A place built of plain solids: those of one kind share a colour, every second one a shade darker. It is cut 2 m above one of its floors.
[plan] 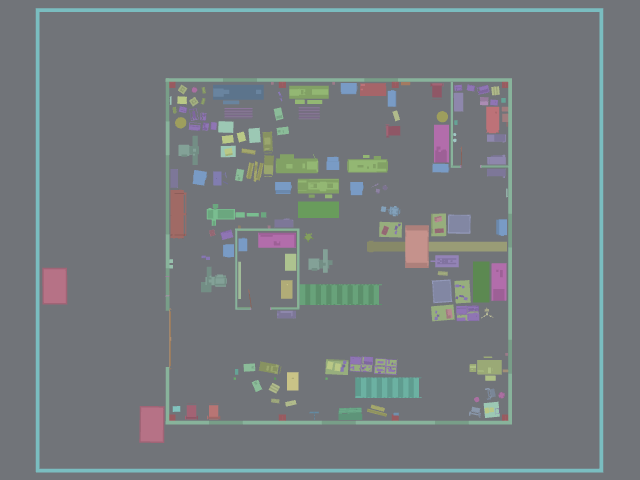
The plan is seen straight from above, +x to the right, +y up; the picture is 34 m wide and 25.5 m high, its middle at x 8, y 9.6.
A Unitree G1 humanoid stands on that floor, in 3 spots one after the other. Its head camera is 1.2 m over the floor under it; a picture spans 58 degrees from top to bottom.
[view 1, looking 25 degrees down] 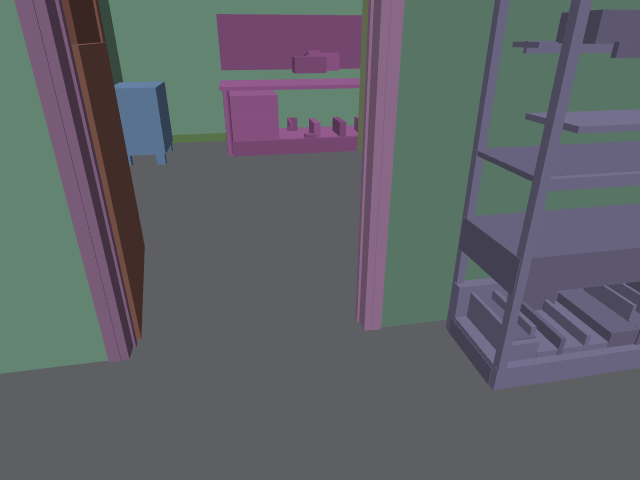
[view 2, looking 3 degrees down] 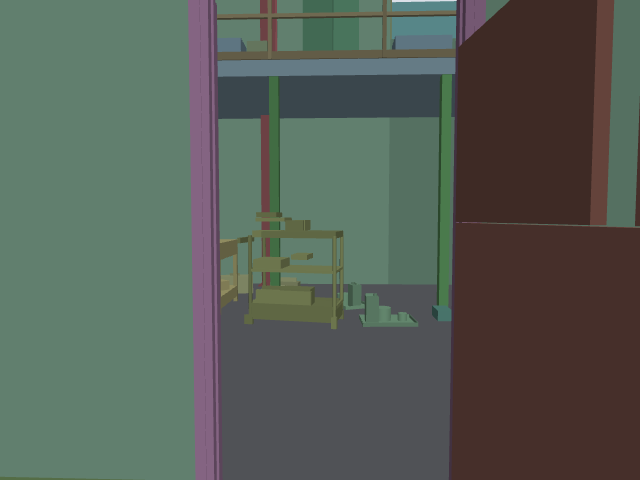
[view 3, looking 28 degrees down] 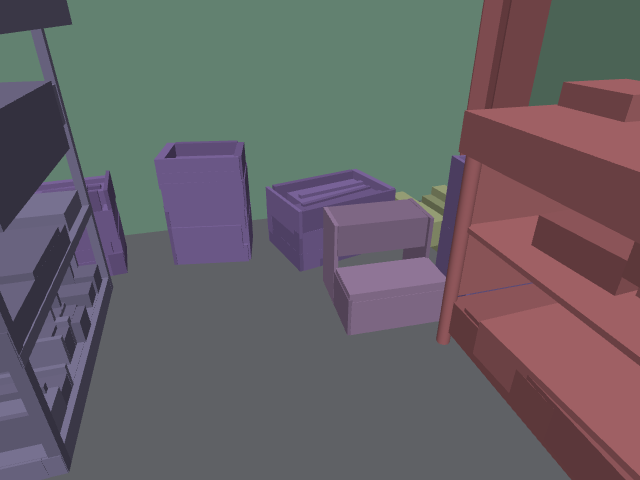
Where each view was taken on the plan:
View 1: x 4.85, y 4.35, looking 79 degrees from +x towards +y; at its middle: ground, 2.84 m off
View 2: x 4.85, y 7.75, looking -88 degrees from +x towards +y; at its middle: wall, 7.77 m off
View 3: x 16.00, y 15.45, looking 74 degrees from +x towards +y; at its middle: euro_bin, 2.22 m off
